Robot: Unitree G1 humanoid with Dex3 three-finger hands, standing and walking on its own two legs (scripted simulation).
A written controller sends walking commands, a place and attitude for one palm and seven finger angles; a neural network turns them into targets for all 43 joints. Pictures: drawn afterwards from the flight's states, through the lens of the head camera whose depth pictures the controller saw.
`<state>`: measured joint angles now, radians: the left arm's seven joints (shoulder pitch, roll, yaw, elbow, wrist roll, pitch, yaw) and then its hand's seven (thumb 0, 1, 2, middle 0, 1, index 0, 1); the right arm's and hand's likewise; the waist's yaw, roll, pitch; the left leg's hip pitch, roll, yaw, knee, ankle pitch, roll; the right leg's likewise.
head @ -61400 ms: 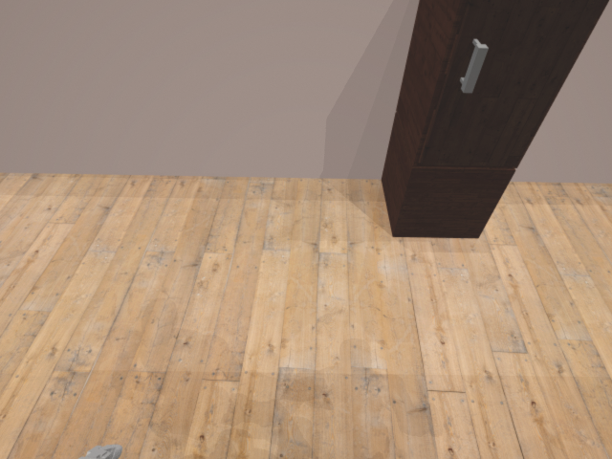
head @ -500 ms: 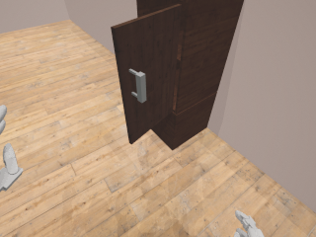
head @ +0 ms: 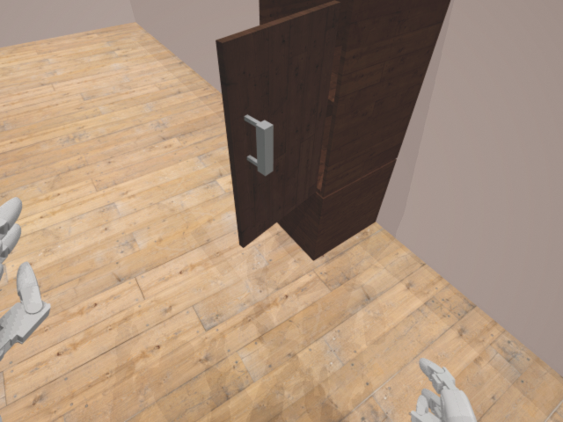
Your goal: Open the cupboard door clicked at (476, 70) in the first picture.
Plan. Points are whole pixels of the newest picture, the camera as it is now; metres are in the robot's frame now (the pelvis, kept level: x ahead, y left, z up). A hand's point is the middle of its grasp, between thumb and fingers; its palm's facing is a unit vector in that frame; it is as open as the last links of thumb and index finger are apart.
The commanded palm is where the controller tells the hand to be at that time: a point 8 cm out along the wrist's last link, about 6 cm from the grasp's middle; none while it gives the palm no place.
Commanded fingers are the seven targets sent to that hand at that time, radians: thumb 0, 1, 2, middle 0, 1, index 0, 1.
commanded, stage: let the arm hang, fingers relaxed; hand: left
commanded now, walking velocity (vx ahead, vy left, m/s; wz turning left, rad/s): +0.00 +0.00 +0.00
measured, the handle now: (257, 144) +0.66 +0.10 +0.02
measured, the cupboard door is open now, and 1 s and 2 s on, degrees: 100 100 100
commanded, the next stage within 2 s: look to check the result in 1.12 s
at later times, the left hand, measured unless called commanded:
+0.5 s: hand out of the picture -0.06 +0.18 -0.18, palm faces +0.06 -0.98 -0.18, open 7.2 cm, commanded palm none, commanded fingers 0.00 0.90 0.90 -0.20 -0.30 -0.20 -0.30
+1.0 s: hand out of the picture +0.03 +0.18 -0.17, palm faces +0.05 -0.98 -0.21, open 7.4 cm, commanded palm none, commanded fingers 0.00 0.90 0.90 -0.20 -0.30 -0.20 -0.30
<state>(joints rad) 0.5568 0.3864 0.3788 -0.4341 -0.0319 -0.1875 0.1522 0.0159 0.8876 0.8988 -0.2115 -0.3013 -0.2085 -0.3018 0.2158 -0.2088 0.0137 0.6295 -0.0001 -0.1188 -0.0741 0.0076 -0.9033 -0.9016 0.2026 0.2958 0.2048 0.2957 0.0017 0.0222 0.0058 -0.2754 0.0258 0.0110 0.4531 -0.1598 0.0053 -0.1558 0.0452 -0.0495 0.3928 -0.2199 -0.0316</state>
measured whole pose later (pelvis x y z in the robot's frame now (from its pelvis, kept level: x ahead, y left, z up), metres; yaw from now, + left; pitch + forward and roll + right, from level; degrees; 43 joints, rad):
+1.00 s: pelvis +0.00 +0.00 +0.00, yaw +1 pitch -3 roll +0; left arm 0.22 0.17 0.01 1.12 0.01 -0.01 0.02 0.00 0.91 0.90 -0.20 -0.30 -0.20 -0.30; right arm 0.23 -0.18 0.00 1.14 -0.02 0.01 -0.02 0.00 -0.91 -0.90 0.20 0.30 0.20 0.29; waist -0.01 0.02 0.04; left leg -0.23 -0.01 0.01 0.40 -0.13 0.02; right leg -0.14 0.01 -0.06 0.43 -0.25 -0.03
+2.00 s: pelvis +0.03 -0.02 +0.00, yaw +1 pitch -2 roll +0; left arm 0.20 0.22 0.01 1.14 0.00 -0.02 0.02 0.01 0.91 0.90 -0.20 -0.30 -0.20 -0.30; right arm 0.17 -0.23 0.00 1.15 -0.01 0.00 -0.03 0.00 -0.91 -0.90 0.20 0.30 0.20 0.30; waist 0.00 0.01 0.06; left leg -0.15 0.01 0.00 0.35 -0.15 -0.01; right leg -0.06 0.04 -0.06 0.34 -0.24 -0.05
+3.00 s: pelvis +0.05 -0.03 +0.00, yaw +0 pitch -2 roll +1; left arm 0.21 0.22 0.01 1.15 0.00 -0.02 0.02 0.01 0.91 0.90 -0.20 -0.30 -0.20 -0.30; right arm 0.18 -0.23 0.00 1.15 -0.01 0.00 -0.03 0.00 -0.91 -0.90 0.20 0.30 0.20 0.30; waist 0.00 0.01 0.06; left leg -0.14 0.02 0.01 0.34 -0.17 -0.03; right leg -0.04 0.05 -0.05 0.33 -0.26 -0.06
